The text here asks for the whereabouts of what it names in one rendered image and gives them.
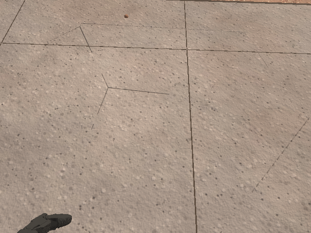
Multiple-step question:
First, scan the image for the robot left hand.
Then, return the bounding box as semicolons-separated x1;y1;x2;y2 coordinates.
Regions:
18;213;72;233

